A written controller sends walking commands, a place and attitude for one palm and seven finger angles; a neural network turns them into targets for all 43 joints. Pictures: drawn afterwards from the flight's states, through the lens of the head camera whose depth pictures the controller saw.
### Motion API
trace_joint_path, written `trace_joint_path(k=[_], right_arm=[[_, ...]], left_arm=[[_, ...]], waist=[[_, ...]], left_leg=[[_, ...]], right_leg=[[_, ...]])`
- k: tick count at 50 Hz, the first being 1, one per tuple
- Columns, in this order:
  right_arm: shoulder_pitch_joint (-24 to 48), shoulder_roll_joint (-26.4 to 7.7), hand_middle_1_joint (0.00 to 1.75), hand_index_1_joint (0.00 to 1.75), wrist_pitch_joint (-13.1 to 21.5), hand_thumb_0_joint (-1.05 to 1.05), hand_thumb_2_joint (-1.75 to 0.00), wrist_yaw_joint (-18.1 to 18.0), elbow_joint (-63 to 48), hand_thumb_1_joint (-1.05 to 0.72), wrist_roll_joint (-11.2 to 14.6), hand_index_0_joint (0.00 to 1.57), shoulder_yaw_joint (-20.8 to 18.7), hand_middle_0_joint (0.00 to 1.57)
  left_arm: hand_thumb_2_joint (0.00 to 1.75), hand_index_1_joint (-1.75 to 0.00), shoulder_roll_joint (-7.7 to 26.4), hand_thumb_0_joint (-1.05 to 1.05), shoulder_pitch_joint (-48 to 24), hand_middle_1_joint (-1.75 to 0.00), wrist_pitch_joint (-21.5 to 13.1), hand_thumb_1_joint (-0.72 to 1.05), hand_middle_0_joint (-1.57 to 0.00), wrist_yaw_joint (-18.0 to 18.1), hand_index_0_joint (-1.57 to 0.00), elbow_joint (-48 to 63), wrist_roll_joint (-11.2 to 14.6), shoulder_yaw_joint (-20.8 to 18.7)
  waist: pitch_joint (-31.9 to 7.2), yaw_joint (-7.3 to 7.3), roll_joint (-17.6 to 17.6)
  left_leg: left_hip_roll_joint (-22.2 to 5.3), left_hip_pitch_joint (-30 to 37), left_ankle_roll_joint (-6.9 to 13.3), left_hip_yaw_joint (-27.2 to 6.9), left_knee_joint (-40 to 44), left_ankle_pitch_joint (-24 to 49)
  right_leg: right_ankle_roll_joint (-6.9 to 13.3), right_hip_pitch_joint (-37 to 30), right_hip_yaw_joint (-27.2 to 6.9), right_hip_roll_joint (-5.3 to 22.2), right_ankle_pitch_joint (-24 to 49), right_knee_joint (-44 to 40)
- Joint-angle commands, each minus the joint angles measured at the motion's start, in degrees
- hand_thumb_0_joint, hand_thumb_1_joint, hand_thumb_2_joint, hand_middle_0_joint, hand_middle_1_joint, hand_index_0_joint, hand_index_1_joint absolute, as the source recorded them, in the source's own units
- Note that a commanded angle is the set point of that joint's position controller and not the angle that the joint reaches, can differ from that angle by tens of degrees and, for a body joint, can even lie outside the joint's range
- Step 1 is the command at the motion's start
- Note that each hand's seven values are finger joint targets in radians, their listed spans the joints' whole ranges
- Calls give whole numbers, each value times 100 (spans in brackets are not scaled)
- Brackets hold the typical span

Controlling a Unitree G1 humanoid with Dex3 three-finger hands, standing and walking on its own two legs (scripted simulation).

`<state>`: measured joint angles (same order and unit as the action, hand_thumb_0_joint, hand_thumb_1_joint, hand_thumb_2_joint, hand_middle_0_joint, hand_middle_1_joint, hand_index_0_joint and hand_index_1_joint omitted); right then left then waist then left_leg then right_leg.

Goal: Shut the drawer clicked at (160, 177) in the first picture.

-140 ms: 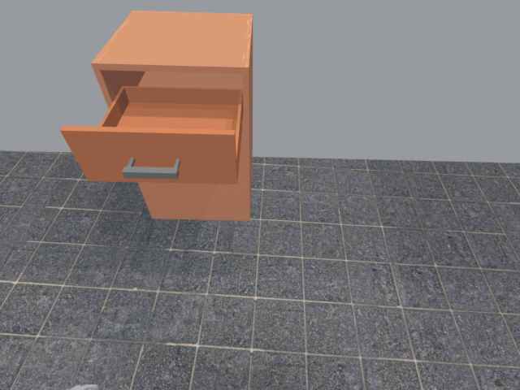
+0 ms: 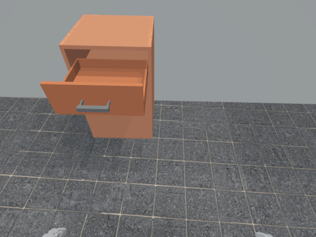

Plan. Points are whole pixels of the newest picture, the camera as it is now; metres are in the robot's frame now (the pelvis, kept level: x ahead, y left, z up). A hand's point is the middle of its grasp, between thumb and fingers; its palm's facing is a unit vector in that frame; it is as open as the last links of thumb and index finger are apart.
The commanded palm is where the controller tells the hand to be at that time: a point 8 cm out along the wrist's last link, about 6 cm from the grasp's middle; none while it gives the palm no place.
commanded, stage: stand and wait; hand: left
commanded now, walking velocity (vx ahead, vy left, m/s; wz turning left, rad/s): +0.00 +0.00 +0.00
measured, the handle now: (94, 105) +0.64 +0.33 -0.11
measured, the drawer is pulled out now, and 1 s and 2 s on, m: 0.30 0.30 0.30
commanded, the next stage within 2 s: look at it before walking up in 0.68 s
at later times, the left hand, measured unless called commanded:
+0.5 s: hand out of the picture +0.05 +0.21 -0.16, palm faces -0.03 -0.95 -0.32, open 7.3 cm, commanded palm none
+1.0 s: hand out of the picture +0.07 +0.21 -0.15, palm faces -0.03 -0.94 -0.33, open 7.3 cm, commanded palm none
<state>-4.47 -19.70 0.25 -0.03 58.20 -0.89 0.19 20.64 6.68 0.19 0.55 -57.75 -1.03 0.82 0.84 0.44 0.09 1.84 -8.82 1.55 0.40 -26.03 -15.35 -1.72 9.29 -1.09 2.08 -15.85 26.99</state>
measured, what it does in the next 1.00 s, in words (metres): stands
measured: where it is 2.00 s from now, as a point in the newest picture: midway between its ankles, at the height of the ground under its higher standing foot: outside the picture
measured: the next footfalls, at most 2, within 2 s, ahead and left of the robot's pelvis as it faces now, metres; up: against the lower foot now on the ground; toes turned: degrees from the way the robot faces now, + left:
none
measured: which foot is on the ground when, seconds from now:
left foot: down 0.00-1.00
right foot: down 0.00-1.00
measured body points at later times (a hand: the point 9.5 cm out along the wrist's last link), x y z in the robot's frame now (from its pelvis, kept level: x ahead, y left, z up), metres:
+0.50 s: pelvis -0.01 -0.03 +0.00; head -0.01 -0.03 +0.45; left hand +0.05 +0.26 -0.13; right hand +0.05 -0.32 -0.13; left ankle -0.01 +0.10 -0.74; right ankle -0.01 -0.14 -0.74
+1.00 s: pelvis -0.02 -0.03 +0.01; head -0.02 -0.03 +0.46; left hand +0.07 +0.26 -0.12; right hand +0.06 -0.32 -0.13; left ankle -0.01 +0.10 -0.74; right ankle -0.01 -0.14 -0.74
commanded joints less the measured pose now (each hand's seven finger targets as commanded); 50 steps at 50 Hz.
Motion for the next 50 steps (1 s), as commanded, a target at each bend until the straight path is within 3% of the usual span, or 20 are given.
trace_joint_path(k=[1, 15, 22, 37, 42, 50], right_arm=[[270, -1111, 30, 30, 147, 0, -90, -60, -276, -90, 15, 20, -225, 20], [180, -1015, 30, 30, 150, 0, -90, -67, 22, -90, 32, 20, -198, 20], [64, -1003, 30, 30, 132, 0, -90, -68, 202, -90, 36, 20, -193, 20], [-54, -1018, 30, 30, 143, 0, -90, -69, 333, -90, 30, 20, -196, 20], [-50, -1034, 30, 30, 162, 0, -90, -74, 318, -90, 33, 20, -205, 20], [1, -1049, 30, 30, 171, 0, -90, -80, 298, -90, 33, 20, -198, 20]], left_arm=[[90, -30, 1052, 0, -215, -30, -112, 90, -20, 40, -20, 341, 19, -251], [90, -30, 989, 0, -125, -30, -182, 90, -20, 42, -20, 138, 43, -274], [90, -30, 988, 0, -82, -30, -192, 90, -20, 43, -20, -20, 53, -272], [90, -30, 1016, 0, -93, -30, -206, 90, -20, 40, -20, -115, 55, -286], [90, -30, 1027, 0, -121, -30, -220, 90, -20, 42, -20, -102, 52, -292], [90, -30, 1014, 0, -145, -30, -202, 90, -20, 33, -20, -84, 45, -297]], waist=[[-232, -48, 27], [-290, -57, 26], [-135, -62, -2], [-155, -64, 25], [-240, -65, 74], [-174, -61, -48]], left_leg=[[-772, 9, 99, -601, 615, 1335], [-771, 124, 10, -563, 666, 1144], [-772, 48, -36, -549, 752, 807], [-815, 64, -60, -544, 817, 753], [-837, 126, -56, -553, 800, 988], [-858, 117, -50, -575, 878, 957]], right_leg=[[292, -19, -333, 408, 1196, -396], [324, -102, -494, 461, 1251, -695], [345, -12, -581, 462, 861, -883], [364, 16, -644, 461, 734, -994], [364, -63, -629, 459, 1090, -927], [348, -35, -612, 430, 1028, -934]])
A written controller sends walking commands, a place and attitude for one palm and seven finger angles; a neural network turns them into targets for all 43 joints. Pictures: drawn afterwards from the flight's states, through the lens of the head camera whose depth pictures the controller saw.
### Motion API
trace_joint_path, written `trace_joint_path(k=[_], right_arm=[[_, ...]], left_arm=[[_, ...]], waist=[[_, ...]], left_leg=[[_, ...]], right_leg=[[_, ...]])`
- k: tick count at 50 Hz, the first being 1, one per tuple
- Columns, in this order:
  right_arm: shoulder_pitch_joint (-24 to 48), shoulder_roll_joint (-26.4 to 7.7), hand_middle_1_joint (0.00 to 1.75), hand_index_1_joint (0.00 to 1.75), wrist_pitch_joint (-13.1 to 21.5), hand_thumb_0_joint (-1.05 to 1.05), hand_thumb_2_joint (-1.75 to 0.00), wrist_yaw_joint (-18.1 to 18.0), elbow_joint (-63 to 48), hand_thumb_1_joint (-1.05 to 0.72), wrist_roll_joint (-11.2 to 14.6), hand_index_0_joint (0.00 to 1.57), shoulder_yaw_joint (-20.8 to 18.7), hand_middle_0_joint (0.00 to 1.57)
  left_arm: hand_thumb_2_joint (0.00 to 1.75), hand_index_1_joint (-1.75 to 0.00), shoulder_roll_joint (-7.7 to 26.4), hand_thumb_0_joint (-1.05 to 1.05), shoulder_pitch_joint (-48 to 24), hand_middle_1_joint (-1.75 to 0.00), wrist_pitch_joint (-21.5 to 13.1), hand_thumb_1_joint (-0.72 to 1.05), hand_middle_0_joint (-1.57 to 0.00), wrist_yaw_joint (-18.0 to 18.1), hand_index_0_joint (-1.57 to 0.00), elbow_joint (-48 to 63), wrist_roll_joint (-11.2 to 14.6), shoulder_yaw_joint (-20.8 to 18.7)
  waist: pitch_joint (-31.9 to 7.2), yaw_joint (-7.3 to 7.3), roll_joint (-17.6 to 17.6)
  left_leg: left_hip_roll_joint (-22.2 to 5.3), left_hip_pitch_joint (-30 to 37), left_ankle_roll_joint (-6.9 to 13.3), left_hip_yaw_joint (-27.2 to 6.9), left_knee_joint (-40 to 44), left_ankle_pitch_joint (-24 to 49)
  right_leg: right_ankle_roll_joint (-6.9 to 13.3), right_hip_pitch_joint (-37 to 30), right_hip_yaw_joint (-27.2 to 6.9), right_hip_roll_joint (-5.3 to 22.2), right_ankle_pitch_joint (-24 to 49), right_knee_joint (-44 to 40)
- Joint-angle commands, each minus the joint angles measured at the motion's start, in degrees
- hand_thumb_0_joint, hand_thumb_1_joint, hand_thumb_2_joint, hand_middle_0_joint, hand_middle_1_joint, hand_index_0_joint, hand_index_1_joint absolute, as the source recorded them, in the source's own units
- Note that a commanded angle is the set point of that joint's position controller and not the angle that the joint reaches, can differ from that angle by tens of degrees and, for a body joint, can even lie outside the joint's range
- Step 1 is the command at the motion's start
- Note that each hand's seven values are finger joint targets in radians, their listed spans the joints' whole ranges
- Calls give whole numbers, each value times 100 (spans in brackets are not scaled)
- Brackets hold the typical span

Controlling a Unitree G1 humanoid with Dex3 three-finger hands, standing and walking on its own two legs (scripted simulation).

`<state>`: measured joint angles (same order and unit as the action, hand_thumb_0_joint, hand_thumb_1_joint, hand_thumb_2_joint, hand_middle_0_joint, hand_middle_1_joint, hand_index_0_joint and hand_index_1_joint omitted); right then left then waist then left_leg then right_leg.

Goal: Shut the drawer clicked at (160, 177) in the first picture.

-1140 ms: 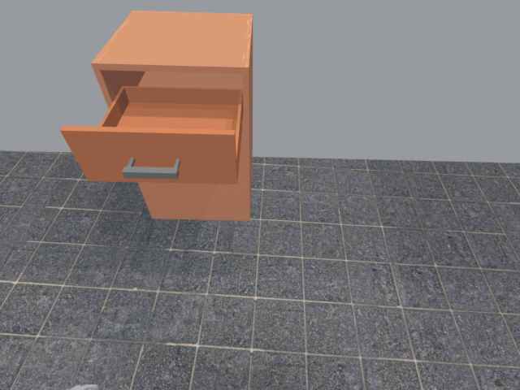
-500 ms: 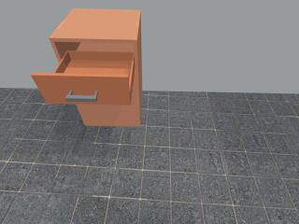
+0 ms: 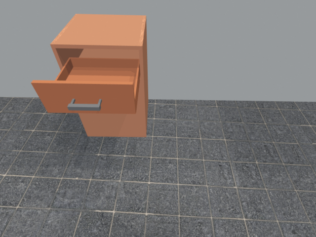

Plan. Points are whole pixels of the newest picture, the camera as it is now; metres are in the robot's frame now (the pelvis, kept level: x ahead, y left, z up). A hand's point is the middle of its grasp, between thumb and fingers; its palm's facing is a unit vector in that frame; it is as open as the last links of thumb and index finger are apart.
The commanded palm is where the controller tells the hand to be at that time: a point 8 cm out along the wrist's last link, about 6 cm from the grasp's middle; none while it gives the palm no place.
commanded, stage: look at it before walking up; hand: left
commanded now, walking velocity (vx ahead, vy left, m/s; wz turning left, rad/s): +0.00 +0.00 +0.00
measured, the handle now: (85, 104) +0.66 +0.36 -0.11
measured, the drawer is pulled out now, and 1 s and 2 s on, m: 0.30 0.30 0.30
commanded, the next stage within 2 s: take the last steps up to it in 0.30 s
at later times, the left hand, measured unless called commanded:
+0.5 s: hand out of the picture +0.07 +0.25 -0.16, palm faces -0.02 -0.94 -0.33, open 7.3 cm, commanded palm none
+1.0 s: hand out of the picture +0.12 +0.25 -0.18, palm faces +0.08 -0.98 -0.16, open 7.3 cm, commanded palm none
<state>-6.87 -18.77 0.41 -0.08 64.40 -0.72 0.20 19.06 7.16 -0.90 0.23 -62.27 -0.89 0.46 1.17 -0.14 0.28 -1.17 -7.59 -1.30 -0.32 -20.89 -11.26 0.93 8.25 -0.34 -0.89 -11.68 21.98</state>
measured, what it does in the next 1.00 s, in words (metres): walks ahead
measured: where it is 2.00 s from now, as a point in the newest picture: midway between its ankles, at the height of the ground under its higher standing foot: (141, 219)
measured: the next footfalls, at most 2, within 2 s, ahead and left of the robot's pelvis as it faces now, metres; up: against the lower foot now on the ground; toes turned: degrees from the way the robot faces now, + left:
right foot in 1.20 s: +0.33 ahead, -0.04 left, +0.00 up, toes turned -4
left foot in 1.56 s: +0.41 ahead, +0.23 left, +0.00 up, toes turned +12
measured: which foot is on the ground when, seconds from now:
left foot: down 0.00-1.00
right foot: down 0.00-0.74, up 0.76-1.00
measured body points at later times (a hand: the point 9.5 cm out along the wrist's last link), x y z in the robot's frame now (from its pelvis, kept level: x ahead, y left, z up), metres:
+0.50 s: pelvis +0.00 +0.00 +0.00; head +0.00 +0.00 +0.45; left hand +0.07 +0.30 -0.13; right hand +0.08 -0.29 -0.14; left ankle +0.00 +0.13 -0.75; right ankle +0.00 -0.11 -0.75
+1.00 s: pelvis +0.11 +0.07 +0.00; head +0.12 +0.08 +0.45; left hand +0.11 +0.30 -0.16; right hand +0.04 -0.13 -0.15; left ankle +0.06 +0.15 -0.75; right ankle +0.18 -0.05 -0.69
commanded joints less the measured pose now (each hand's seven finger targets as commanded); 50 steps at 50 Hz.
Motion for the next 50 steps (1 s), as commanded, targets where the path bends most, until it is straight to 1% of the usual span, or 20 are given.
trace_joint_path(k=[1, 21, 23, 24, 25, 27, 29, 30, 32, 34, 35, 36, 37, 38, 39, 41, 44, 46, 48, 50], right_arm=[[241, -1152, 30, 30, 157, 0, -90, -76, -322, -90, 17, 20, -195, 20], [244, -1156, 30, 30, 157, 0, -90, -85, -293, -90, 31, 20, -199, 20], [-82, -599, 30, 30, 76, 0, -90, -45, -180, -90, 1, 20, -79, 20], [-245, -443, 30, 30, 24, 0, -90, -23, -143, -90, -21, 20, -44, 20], [-322, -388, 30, 30, -10, 0, -90, -8, -151, -90, -46, 20, -53, 20], [-387, -325, 30, 30, -43, 0, -90, 6, -289, -90, -69, 20, -86, 20], [-407, -329, 30, 30, -1, 0, -90, 21, -454, -90, -67, 20, -168, 20], [-401, -288, 30, 30, 46, 0, -90, 45, -541, -90, -46, 20, -191, 20], [-578, -117, 30, 30, 106, 0, -90, 94, -620, -90, -16, 20, -212, 20], [-1150, 114, 30, 30, 147, 0, -90, 99, -498, -90, -6, 20, -206, 20], [-1578, 114, 30, 30, 162, 0, -90, 69, -355, -90, -1, 20, -221, 20], [-2115, -159, 30, 30, 180, 0, -90, 18, -211, -90, -32, 20, -307, 20], [-2668, -669, 30, 30, 199, 0, -90, -52, -125, -90, -112, 20, -444, 20], [-2853, -666, 30, 30, 195, 0, -90, -69, -142, -90, -59, 20, -433, 20], [-2562, -442, 30, 30, 206, 0, -90, -91, -188, -90, -49, 20, -387, 20], [-2041, -1, 30, 30, 316, 0, -90, -126, -296, -90, -28, 20, -279, 20], [-2032, 262, 30, 30, 459, 0, -90, -164, -155, -90, 24, 20, -223, 20], [-2167, 336, 30, 30, 480, 0, -90, -168, -52, -90, 32, 20, -226, 20], [-2314, 411, 30, 30, 486, 0, -90, -171, 30, -90, 21, 20, -235, 20], [-2399, 450, 30, 30, 480, 0, -90, -175, 110, -90, 10, 20, -245, 20]], left_arm=[[90, -30, 1182, 0, -205, -30, -89, 90, -20, 62, -20, 372, 32, -264], [90, -30, 1188, 0, -123, -30, -93, 90, -20, 64, -20, 296, 31, -253], [90, -30, 698, 0, 259, -30, -21, 90, -20, 84, -20, 173, 18, -173], [90, -30, 609, 0, 429, -30, 39, 90, -20, 78, -20, 132, 2, -164], [90, -30, 665, 0, 575, -30, 76, 90, -20, 63, -20, 113, -11, -198], [90, -30, 901, 0, 930, -30, 101, 90, -20, 54, -20, 142, -36, -338], [90, -30, 960, 0, 1166, -30, 45, 90, -20, 78, -20, 237, -51, -448], [90, -30, 929, 0, 1175, -30, -11, 90, -20, 81, -20, 277, -67, -477], [90, -30, 838, 0, 1104, -30, -84, 90, -20, 74, -20, 349, -83, -507], [90, -30, 716, 0, 932, -30, -74, 90, -20, 64, -20, 380, -62, -516], [90, -30, 544, 0, 901, -30, -33, 90, -20, 49, -20, 396, -49, -491], [90, -30, 254, 0, 885, -30, 17, 90, -20, 15, -20, 470, -33, -433], [90, -30, -192, 0, 843, -30, 18, 90, -20, -20, -20, 644, -3, -366], [90, -30, -168, 0, 546, -30, -30, 90, -20, 11, -20, 845, -52, -347], [90, -30, -189, 0, 449, -30, -70, 90, -20, 4, -20, 785, -74, -368], [90, -30, -306, 0, 623, -30, -92, 90, -20, -66, -20, 614, -72, -382], [90, -30, -527, 0, 947, -30, -61, 90, -20, -94, -20, 465, -74, -357], [90, -30, -603, 0, 861, -30, -39, 90, -20, -81, -20, 502, -62, -346], [90, -30, -648, 0, 577, -30, -58, 90, -20, -80, -20, 616, -62, -354], [90, -30, -723, 0, 341, -30, -60, 90, -20, -78, -20, 707, -54, -365]], waist=[[-195, 5, -69], [-222, -2, -30], [-358, 33, 37], [-216, 67, 117], [77, 125, 296], [410, 268, 933], [550, 300, 856], [596, 273, 701], [546, 162, 658], [515, -120, 650], [499, -252, 370], [517, -428, -540], [505, -572, -1898], [554, -549, -1496], [594, -465, -832], [751, -170, -326], [494, 3, -456], [450, -18, -423], [500, -101, -331], [608, -139, -472]], left_leg=[[-560, -26, 236, -512, 375, 527], [-578, 91, 237, -513, 427, 608], [-452, 22, 180, -361, 161, 137], [-321, -258, 157, -249, -10, -501], [-157, -663, 152, -148, -225, -1021], [46, -1494, 127, 161, -1144, -1456], [-123, -1994, 166, 113, -1959, -1525], [-201, -2144, 191, 77, -2132, -1563], [-245, -1792, 203, 164, -1812, -1422], [-65, -535, 208, 482, -848, -806], [67, 236, 219, 549, -496, -686], [-376, 640, 408, -377, 72, -1511], [-1637, 759, 981, -2254, 1102, -2522], [-2067, 615, 1457, -3032, 1376, -2645], [-2038, 399, 1591, -2859, 1334, -2633], [-1641, -22, 1432, -2002, 1373, -1700], [-1275, 202, 1392, -963, 1172, 421], [-1230, 292, 1435, -670, 1137, 786], [-1212, 339, 1437, -618, 1129, 925], [-1192, 374, 1408, -461, 1120, 1039]], right_leg=[[81, 57, -681, 723, 579, -438], [76, 29, -679, 730, 715, -487], [29, -91, -667, 774, 68, -472], [47, -65, -771, 811, -792, -562], [135, -11, -998, 911, -1559, -740], [520, -99, -1786, 1553, -2625, -1262], [978, -215, -2245, 2108, -2514, -1387], [1094, -289, -2134, 2214, -2080, -1303], [1047, -114, -1578, 2132, -1328, -1043], [751, 728, -862, 1760, -1352, -640], [538, 1292, -419, 1357, -1533, -185], [277, 1927, 53, 771, -1731, 963], [-19, 2746, 808, 80, -2161, 2756], [111, 3212, 289, 199, -2298, 3800], [218, 3295, 110, 473, -1944, 4382], [120, 3184, 40, 779, -1076, 4467], [-61, 2916, 244, 820, -553, 3986], [-111, 2834, 348, 810, -461, 3526], [-125, 2765, 452, 767, -389, 3019], [-121, 2709, 521, 743, -229, 2606]])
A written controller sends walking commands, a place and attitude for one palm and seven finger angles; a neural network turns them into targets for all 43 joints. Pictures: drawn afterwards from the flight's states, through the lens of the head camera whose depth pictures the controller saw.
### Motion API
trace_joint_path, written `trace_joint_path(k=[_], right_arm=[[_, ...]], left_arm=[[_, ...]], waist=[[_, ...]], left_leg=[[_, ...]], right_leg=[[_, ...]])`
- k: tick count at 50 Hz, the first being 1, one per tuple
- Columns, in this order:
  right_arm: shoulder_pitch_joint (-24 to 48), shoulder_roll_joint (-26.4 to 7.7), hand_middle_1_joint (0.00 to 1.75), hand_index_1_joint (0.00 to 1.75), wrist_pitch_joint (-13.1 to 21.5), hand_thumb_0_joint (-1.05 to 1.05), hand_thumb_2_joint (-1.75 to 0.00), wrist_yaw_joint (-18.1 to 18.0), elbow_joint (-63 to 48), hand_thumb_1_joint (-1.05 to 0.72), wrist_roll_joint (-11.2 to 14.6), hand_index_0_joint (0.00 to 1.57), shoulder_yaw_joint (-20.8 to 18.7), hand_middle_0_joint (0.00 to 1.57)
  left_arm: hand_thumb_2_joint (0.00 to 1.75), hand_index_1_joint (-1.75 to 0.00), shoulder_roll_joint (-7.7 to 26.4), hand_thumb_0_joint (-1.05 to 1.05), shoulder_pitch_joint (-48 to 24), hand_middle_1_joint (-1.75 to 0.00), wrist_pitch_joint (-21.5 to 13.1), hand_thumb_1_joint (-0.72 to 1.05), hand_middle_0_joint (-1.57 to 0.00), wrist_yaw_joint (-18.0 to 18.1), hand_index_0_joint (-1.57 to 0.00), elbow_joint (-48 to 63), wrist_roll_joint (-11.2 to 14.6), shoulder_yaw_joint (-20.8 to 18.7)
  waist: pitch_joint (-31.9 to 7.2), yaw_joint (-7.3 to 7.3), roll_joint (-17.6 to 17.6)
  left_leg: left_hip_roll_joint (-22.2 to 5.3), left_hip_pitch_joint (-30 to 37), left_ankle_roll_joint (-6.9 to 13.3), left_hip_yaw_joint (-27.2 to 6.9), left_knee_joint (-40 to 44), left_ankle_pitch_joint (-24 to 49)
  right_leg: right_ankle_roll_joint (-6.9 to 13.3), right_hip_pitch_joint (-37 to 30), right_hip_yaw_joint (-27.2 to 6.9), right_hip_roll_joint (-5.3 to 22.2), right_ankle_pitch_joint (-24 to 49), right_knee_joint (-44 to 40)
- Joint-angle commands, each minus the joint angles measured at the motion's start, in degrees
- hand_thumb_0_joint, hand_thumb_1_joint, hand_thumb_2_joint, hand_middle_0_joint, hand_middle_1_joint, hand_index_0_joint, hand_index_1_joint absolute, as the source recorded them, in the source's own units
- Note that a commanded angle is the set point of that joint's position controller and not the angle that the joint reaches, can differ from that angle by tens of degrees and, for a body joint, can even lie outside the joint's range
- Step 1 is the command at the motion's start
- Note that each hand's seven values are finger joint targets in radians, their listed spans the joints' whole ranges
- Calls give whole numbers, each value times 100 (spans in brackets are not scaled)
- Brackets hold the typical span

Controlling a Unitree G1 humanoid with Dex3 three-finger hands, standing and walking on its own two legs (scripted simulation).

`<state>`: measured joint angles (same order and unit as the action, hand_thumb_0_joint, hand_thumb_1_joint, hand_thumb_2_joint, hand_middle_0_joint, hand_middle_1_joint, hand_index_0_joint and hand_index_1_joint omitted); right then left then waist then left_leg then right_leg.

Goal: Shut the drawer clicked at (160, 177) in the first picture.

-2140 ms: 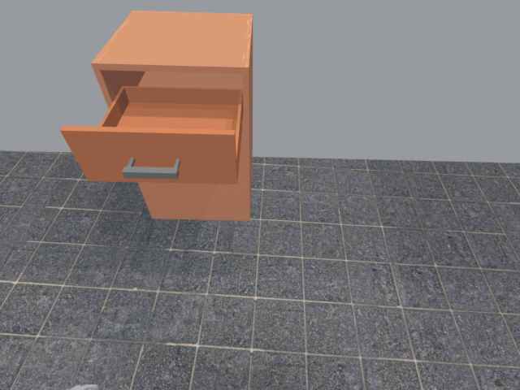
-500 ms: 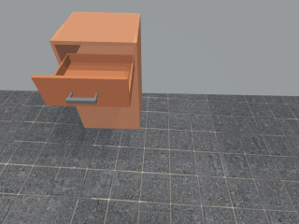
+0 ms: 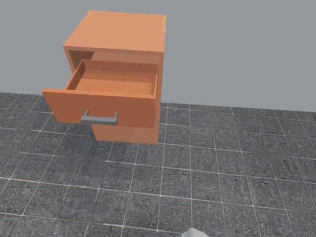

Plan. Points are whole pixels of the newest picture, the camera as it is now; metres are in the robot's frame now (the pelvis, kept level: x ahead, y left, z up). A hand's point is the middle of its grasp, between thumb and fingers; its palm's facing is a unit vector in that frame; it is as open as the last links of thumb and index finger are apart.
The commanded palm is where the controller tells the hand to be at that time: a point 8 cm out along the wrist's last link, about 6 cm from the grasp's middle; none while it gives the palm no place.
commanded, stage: take the last steps up to it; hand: left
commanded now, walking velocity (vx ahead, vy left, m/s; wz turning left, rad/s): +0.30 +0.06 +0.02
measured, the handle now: (100, 116) +0.56 +0.26 -0.11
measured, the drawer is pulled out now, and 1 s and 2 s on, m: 0.30 0.30 0.30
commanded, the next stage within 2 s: come to a stop and stand still in 0.50 s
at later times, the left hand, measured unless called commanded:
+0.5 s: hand (98, 229) +0.18 +0.18 -0.18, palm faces +0.11 -0.97 -0.20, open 7.2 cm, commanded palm none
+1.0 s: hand (107, 188) +0.30 +0.18 -0.18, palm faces +0.04 -0.96 -0.26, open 7.3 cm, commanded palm none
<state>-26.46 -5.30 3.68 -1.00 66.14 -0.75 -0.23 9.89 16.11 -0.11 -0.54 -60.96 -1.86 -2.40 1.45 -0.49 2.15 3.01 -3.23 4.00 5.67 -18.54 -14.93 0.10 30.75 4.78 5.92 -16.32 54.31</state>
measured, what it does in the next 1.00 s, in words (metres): walks ahead: right foot, then left foot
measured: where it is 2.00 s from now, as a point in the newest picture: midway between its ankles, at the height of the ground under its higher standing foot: outside the picture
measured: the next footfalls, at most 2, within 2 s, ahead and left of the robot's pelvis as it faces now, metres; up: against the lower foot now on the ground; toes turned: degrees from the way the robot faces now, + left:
right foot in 0.20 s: +0.22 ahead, -0.12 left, +0.00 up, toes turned -7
left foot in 0.56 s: +0.30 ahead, +0.14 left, +0.00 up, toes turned +9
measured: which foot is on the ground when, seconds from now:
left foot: down 0.00-0.20, up 0.22-0.54, down 0.56-0.96, up 0.98-1.00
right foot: up 0.00-0.18, down 0.20-0.56, up 0.58-0.92, down 0.94-1.00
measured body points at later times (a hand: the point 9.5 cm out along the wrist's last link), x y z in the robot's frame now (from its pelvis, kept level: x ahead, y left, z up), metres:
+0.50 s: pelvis +0.17 +0.00 +0.00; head +0.18 +0.01 +0.45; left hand +0.17 +0.24 -0.16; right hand +0.24 -0.24 -0.15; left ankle +0.24 +0.14 -0.72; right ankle +0.18 -0.12 -0.74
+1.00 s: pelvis +0.26 -0.01 -0.01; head +0.29 -0.03 +0.43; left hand +0.30 +0.23 -0.16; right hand +0.29 -0.23 -0.18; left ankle +0.26 +0.13 -0.74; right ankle +0.28 -0.09 -0.74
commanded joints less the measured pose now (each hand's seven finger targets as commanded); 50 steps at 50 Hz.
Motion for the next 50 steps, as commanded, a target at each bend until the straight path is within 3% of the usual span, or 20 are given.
trace_joint_path(k=[1, 5, 8, 9, 10, 11, 13, 17, 23, 26, 27, 28, 29, 30, 34, 42, 46, 48, 49, 50], right_arm=[[-480, -869, 30, 30, 146, 0, -90, -83, -29, -90, 5, 20, -207, 20], [-547, -856, 30, 30, 119, 0, -90, -91, 76, -90, -55, 20, -241, 20], [-348, -908, 30, 30, 94, 0, -90, -75, 53, -90, -23, 20, -256, 20], [-345, -781, 30, 30, 98, 0, -90, -36, -67, -90, 29, 20, -259, 20], [-512, -573, 30, 30, 125, 0, -90, 13, -288, -90, 64, 20, -235, 20], [-57, -743, 30, 30, 62, 0, -90, 11, -377, -90, 14, 20, -298, 20], [409, -609, 30, 30, -47, 0, -90, 86, -521, -90, -64, 20, -335, 20], [252, -397, 30, 30, -251, 0, -90, 133, -516, -90, -82, 20, -288, 20], [761, -455, 30, 30, -144, 0, -90, 218, -856, -90, -50, 20, -293, 20], [489, -709, 30, 30, -72, 0, -90, 163, -767, -90, -44, 20, -298, 20], [104, -1008, 30, 30, -48, 0, -90, 112, -680, -90, -60, 20, -362, 20], [-331, -1567, 30, 30, -40, 0, -90, 63, -641, -90, -123, 20, -489, 20], [-515, -1745, 30, 30, -102, 0, -90, 35, -634, -90, -122, 20, -489, 20], [-234, -1550, 30, 30, -96, 0, -90, -9, -660, -90, -109, 20, -424, 20], [1099, -916, 30, 30, 30, 0, -90, -146, -850, -90, -26, 20, -120, 20], [1134, -1254, 30, 30, -330, 0, -90, -237, -667, -90, -51, 20, -399, 20], [1256, -1208, 30, 30, -396, 0, -90, -187, -719, -90, -25, 20, -481, 20], [1010, -677, 30, 30, -451, 0, -90, -96, -802, -90, 55, 20, -429, 20], [1198, -633, 30, 30, -564, 0, -90, -124, -831, -90, 57, 20, -430, 20], [1210, -650, 30, 30, -605, 0, -90, -140, -795, -90, 46, 20, -434, 20]], left_arm=[[90, -30, 176, 0, -677, -30, -147, 90, -20, 3, -20, 618, 51, -84], [90, -30, 166, 0, -976, -30, -206, 90, -20, 8, -20, 781, 51, -130], [90, -30, 435, 0, 283, -30, -293, 90, -20, 35, -20, 445, 23, -238], [90, -30, 835, 0, 1186, -30, -387, 90, -20, 96, -20, 191, -23, -352], [90, -30, 1449, 0, 1834, -30, -398, 90, -20, 149, -20, 42, 34, -477], [90, -30, 1443, 0, 1550, -30, -343, 90, -20, 168, -20, 101, 100, -481], [90, -30, 870, 0, 530, -30, -327, 90, -20, 222, -20, 349, 85, -340], [90, -30, 519, 0, 149, -30, -395, 90, -20, 216, -20, 437, 12, -204], [90, -30, 915, 0, 330, -30, -331, 90, -20, 117, -20, 343, 5, -313], [90, -30, 843, 0, 366, -30, -218, 90, -20, 106, -20, 276, 48, -293], [90, -30, 656, 0, 401, -30, -176, 90, -20, 89, -20, 299, 51, -247], [90, -30, 311, 0, 425, -30, -157, 90, -20, 57, -20, 442, 72, -194], [90, -30, 283, 0, 179, -30, -188, 90, -20, 81, -20, 617, 43, -169], [90, -30, 343, 0, 30, -30, -186, 90, -20, 104, -20, 566, 12, -163], [90, -30, 127, 0, 708, -30, -63, 90, -20, 144, -20, 24, 107, -54], [90, -30, 342, 0, 387, -30, 231, 90, -20, 261, -20, 284, 65, -118], [90, -30, 437, 0, 603, -30, 123, 90, -20, 264, -20, 323, 42, -174], [90, -30, 1045, 0, 415, -30, -2, 90, -20, 298, -20, 359, 15, -220], [90, -30, 1052, 0, 524, -30, -23, 90, -20, 318, -20, 342, 36, -220], [90, -30, 923, 0, 351, -30, -32, 90, -20, 346, -20, 327, 43, -198]], waist=[[638, -136, -722], [758, -179, -694], [181, 440, -149], [-365, 747, 455], [-1008, 740, 1442], [-619, 709, 497], [221, 332, 343], [446, -110, 443], [288, 81, 364], [249, -86, 89], [94, -252, -538], [107, -395, -1848], [158, -454, -1903], [145, -421, -1661], [-110, 283, -781], [21, 53, -1137], [-267, 227, -651], [-300, 39, 977], [-504, 233, 981], [-493, 138, 837]], left_leg=[[-1614, -37, 854, -987, 843, 1499], [-1726, -84, 779, -949, 486, 1999], [-1311, -634, 428, -537, -1181, 2681], [-836, -1666, 138, -191, -2820, 1635], [-106, -2869, -110, 64, -4753, -1468], [-414, -3150, -75, -487, -5604, -1696], [-901, -3311, -100, -733, -5757, -723], [-1069, -2417, -399, -421, -4286, -272], [-722, -1525, -456, 91, -2023, 28], [-534, -350, -483, 279, -974, 239], [-874, 186, -372, -212, -581, 13], [-2088, 503, 170, -1876, 131, -211], [-2671, 316, 702, -2717, 674, -353], [-2601, 2, 817, -2605, 713, -368], [-1905, -729, 444, -692, 239, 3944], [-2150, -534, 561, -767, -184, 4262], [-1716, -804, 98, -559, -1010, 2798], [-423, -1594, -529, 133, -2245, -935], [-383, -1594, -510, -335, -3091, -1989], [-385, -1760, -500, -639, -3655, -1927]], right_leg=[[-23, 409, 43, 30, 300, -805], [122, -135, 108, -125, 179, -1463], [284, -2213, 220, -464, 589, -2282], [690, -3600, -1075, 526, 420, -2619], [1386, -4434, -3506, 2158, 630, -3707], [1624, -3713, -3700, 2264, -443, -4044], [1272, -2150, -2722, 1827, -1456, -4341], [940, -883, -1019, 1196, -17, -4535], [880, -1171, -713, 981, -172, -4197], [613, -876, -421, 616, -418, -3425], [445, -607, -200, 306, -561, -2558], [143, 211, 401, -395, -1349, -972], [144, 640, 229, -538, -1986, 231], [212, 687, -123, -284, -1738, 917], [-117, -667, -446, -1, -370, 122], [-46, -1082, -244, -314, -544, -1042], [26, -1924, -395, -220, 1217, -2673], [760, -2188, -1787, 1323, 4457, -3192], [1081, -2077, -2029, 1577, 4815, -3331], [1178, -2074, -1958, 1457, 4724, -3315]])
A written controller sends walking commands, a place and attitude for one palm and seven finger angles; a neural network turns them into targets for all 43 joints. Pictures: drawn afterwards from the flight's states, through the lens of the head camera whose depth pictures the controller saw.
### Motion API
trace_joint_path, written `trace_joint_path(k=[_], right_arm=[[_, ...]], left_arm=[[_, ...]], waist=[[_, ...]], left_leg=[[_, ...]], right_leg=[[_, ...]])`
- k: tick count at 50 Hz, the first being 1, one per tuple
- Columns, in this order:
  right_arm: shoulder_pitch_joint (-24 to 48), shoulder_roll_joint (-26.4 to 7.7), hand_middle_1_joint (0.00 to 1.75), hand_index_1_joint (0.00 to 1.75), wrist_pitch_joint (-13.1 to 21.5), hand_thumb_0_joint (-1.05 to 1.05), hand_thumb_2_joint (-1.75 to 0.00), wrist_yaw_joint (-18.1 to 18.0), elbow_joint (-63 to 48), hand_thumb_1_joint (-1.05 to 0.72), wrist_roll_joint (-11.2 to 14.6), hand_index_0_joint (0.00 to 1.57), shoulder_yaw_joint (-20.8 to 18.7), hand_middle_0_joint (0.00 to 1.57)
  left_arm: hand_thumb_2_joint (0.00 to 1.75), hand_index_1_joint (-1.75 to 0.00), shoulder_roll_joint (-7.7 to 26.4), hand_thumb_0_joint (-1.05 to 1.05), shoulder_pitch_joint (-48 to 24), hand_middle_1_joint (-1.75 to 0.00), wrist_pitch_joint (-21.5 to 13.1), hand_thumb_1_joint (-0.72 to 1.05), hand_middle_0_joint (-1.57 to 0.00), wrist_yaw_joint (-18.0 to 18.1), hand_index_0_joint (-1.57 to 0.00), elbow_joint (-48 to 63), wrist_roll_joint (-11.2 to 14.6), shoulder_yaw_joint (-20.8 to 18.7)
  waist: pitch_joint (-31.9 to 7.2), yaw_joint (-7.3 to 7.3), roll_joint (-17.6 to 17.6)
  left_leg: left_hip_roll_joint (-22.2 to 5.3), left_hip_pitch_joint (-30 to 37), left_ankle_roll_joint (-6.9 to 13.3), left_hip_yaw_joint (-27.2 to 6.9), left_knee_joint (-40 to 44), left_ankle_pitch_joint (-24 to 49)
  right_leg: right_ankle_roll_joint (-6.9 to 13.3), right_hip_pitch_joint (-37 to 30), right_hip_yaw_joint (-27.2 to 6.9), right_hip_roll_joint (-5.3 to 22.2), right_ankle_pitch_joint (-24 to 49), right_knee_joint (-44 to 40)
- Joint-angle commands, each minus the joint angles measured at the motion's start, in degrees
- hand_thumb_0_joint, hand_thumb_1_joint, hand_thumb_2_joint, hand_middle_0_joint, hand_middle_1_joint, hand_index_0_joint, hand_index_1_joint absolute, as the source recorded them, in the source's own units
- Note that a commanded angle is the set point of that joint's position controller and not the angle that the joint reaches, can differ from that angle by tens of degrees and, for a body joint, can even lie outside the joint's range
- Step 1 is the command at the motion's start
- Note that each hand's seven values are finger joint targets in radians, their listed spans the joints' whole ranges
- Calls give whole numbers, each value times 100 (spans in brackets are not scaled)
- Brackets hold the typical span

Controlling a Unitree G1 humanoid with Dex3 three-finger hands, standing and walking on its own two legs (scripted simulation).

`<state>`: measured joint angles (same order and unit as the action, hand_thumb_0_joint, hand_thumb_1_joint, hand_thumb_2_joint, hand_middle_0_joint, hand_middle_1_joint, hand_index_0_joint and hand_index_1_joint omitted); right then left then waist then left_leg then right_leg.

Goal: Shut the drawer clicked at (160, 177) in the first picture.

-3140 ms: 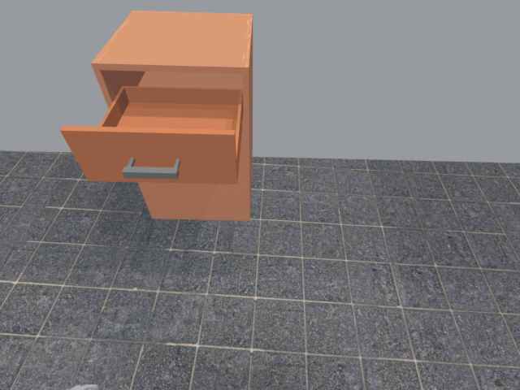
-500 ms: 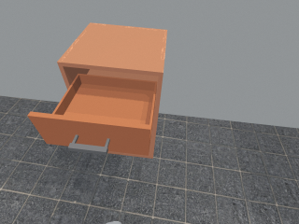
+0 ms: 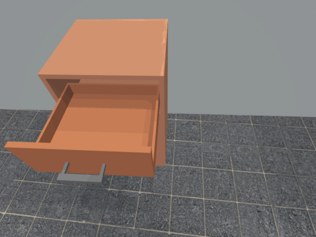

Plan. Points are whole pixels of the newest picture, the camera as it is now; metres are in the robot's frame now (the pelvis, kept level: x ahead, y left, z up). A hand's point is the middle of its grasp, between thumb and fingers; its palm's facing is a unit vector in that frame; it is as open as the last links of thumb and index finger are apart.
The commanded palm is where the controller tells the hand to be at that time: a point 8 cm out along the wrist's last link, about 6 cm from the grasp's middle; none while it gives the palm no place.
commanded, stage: come to a stop and stand still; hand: left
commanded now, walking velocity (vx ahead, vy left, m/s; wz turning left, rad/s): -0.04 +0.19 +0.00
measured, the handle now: (83, 172) +0.30 +0.26 -0.09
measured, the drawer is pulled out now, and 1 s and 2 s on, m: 0.30 0.30 0.30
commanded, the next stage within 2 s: look again from close up in 0.68 s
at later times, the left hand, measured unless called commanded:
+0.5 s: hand out of the picture -0.05 +0.21 -0.16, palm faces +0.11 -0.97 -0.23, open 7.3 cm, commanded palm none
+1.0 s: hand out of the picture -0.05 +0.17 -0.16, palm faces +0.03 -0.98 -0.21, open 7.3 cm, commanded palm none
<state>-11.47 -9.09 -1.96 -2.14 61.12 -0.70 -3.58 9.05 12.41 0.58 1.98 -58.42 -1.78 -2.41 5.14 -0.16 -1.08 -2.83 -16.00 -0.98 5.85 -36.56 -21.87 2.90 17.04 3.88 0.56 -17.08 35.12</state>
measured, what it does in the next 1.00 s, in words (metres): steps on the spot: left foot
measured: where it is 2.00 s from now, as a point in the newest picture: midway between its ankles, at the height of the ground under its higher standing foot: outside the picture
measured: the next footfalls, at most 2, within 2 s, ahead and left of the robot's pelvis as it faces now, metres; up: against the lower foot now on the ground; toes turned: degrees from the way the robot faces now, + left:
left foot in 0.48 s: -0.04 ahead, +0.14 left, +0.00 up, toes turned +4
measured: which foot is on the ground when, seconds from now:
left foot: up 0.00-0.46, down 0.48-1.00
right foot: down 0.00-1.00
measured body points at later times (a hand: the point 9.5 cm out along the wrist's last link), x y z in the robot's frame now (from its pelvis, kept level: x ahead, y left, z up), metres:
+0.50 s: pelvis -0.04 +0.02 +0.01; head -0.04 +0.02 +0.46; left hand -0.06 +0.26 -0.15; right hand +0.00 -0.22 -0.14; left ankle -0.08 +0.15 -0.73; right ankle +0.02 -0.08 -0.73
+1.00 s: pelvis -0.03 +0.01 +0.00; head -0.03 -0.01 +0.45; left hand -0.05 +0.23 -0.15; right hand -0.04 -0.19 -0.17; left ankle -0.08 +0.15 -0.73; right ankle -0.04 -0.08 -0.73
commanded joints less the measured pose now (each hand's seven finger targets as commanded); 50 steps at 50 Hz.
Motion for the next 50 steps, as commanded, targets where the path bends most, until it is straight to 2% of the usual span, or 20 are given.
trace_joint_path(k=[1, 3, 9, 16, 19, 22, 24, 25, 29, 32, 34, 36, 38, 39, 40, 41, 42, 43, 47, 50], right_arm=[[-391, -304, 30, 30, -49, 0, -90, -16, -200, -90, 38, 20, -102, 20], [-406, -361, 30, 30, -54, 0, -90, 19, -137, -90, 29, 20, -110, 20], [-156, -423, 30, 30, -61, 0, -90, 101, -279, -90, -29, 20, -81, 20], [-300, -428, 30, 30, 20, 0, -90, 158, -333, -90, -18, 20, -21, 20], [-683, -361, 30, 30, 76, 0, -90, 148, -218, -90, -24, 20, 30, 20], [-1454, -301, 30, 30, 173, 0, -90, 81, 136, -90, -24, 20, 114, 20], [-1317, -768, 30, 30, 238, 0, -90, 7, 51, -90, -119, 20, 89, 20], [-846, -855, 30, 30, 230, 0, -90, 1, -68, -90, -101, 20, 102, 20], [-417, -630, 30, 30, 335, 0, -90, -92, 1, -90, -37, 20, 222, 20], [-836, -584, 30, 30, 360, 0, -90, -126, 235, -90, -47, 20, 212, 20], [-1030, -451, 30, 30, 398, 0, -90, -148, 352, -90, 5, 20, 234, 20], [-1107, -230, 30, 30, 440, 0, -90, -121, 395, -90, 56, 20, 251, 20], [-1121, -210, 30, 30, 380, 0, -90, -123, 448, -90, 54, 20, 239, 20], [-575, -507, 30, 30, 426, 0, -90, -23, 147, -90, 58, 20, 239, 20], [-899, -95, 30, 30, 385, 0, -90, 2, -11, -90, -2, 20, 286, 20], [-1063, -41, 30, 30, 384, 0, -90, 15, 20, -90, 1, 20, 298, 20], [-1285, -74, 30, 30, 413, 0, -90, 27, 18, -90, -18, 20, 311, 20], [-1328, -105, 30, 30, 450, 0, -90, 25, 0, -90, -20, 20, 336, 20], [-1243, -206, 30, 30, 427, 0, -90, -13, -71, -90, 24, 20, 360, 20], [-1194, -258, 30, 30, 389, 0, -90, -11, -36, -90, 18, 20, 370, 20]], left_arm=[[90, -30, 934, 0, 459, -30, -99, 90, -20, 102, -20, 125, 42, -170], [90, -30, 881, 0, 297, -30, -101, 90, -20, 123, -20, 210, 55, -203], [90, -30, 982, 0, 492, -30, -92, 90, -20, 106, -20, 222, 33, -279], [90, -30, 1139, 0, 509, -30, -65, 90, -20, 43, -20, 211, -7, -335], [90, -30, 1106, 0, 427, -30, -41, 90, -20, 13, -20, 115, 4, -317], [90, -30, 825, 0, 196, -30, 4, 90, -20, -8, -20, -2, 70, -223], [90, -30, 297, 0, 355, -30, 13, 90, -20, -65, -20, -16, 132, -91], [90, -30, 278, 0, 325, -30, 15, 90, -20, -92, -20, -52, 86, -88], [90, -30, 328, 0, 716, -30, 21, 90, -20, -139, -20, -364, 28, -59], [90, -30, 227, 0, 666, -30, -62, 90, -20, -117, -20, -395, 83, 17], [90, -30, 299, 0, 995, -30, -144, 90, -20, -76, -20, -608, 131, 30], [90, -30, 421, 0, 1215, -30, -211, 90, -20, -21, -20, -761, 146, 46], [90, -30, 382, 0, 1135, -30, -263, 90, -20, 2, -20, -814, 161, 71], [90, -30, 397, 0, 1233, -30, -337, 90, -20, 288, -20, -910, 85, 86], [90, -30, 615, 0, 1138, -30, -371, 90, -20, 230, -20, -601, 110, 92], [90, -30, 486, 0, 921, -30, -349, 90, -20, 174, -20, -544, 94, 133], [90, -30, 365, 0, 907, -30, -350, 90, -20, 144, -20, -499, 89, 145], [90, -30, 355, 0, 927, -30, -345, 90, -20, 110, -20, -460, 98, 162], [90, -30, 316, 0, 920, -30, -327, 90, -20, 83, -20, -458, 123, 197], [90, -30, 350, 0, 852, -30, -277, 90, -20, 70, -20, -382, 131, 206]], waist=[[-799, 4, 964], [-759, 30, 598], [-559, 287, 740], [-506, 319, 871], [-519, 172, 951], [-399, -168, 664], [48, -61, -749], [282, 83, -894], [449, 260, -836], [187, 100, -586], [-142, 127, -203], [-547, 73, -46], [-633, 6, 787], [-264, 167, 7], [-576, -69, -160], [-480, -146, -121], [-528, -158, -103], [-674, -97, -327], [-287, -98, 354], [73, -84, 248]], left_leg=[[173, -645, -39, -741, -2269, -908], [132, -835, -117, -765, -2533, -546], [107, -903, -202, -729, -1717, -277], [155, -303, -44, -546, -394, -228], [275, 403, 38, -355, 440, -14], [221, 1481, 176, -447, 1866, 431], [-1015, 342, 619, -2043, 3010, -1214], [-1267, -541, 769, -2393, 3323, -1735], [-948, -326, 814, -1769, 2982, -23], [-846, 478, 787, -1517, 2197, 1978], [-516, 492, 505, -1234, 1581, 2801], [-221, 546, 258, -965, 1427, 2381], [-194, 662, 159, -820, 1436, 1939], [-256, 285, 43, -469, 529, 1882], [-37, 228, 117, -670, 663, 388], [-77, 276, 133, -728, 895, 420], [-170, 318, 194, -844, 960, 1023], [-232, 413, 225, -804, 988, 1415], [-195, 315, 228, -804, 1039, 1579], [-194, 255, 229, -818, 1212, 1410]], right_leg=[[932, -810, -1628, 1811, 4546, -1325], [921, -895, -1396, 1690, 4064, -1366], [835, -1127, -1600, 1663, 2067, -1872], [760, -736, -1893, 1562, -118, -2436], [562, -285, -1735, 1322, -724, -2604], [2, 557, -1163, 724, -1316, -2268], [-272, 540, -333, 14, -371, -807], [-315, 136, -150, -61, -152, -254], [-325, 248, -393, 76, -289, 693], [-359, 39, -286, 90, -102, -490], [-269, -788, -606, 218, 1237, -1385], [-84, -1265, -866, 598, 2486, -1290], [-20, -1277, -879, 572, 2958, -1293], [-107, -924, -1014, 778, 4077, -1073], [61, -840, -1273, 952, 2695, -1181], [151, -499, -1145, 778, 1294, -1173], [140, -442, -1008, 558, 1054, -988], [135, -564, -956, 469, 1231, -916], [116, -622, -952, 493, 1965, -889], [108, -432, -981, 445, 1558, -962]])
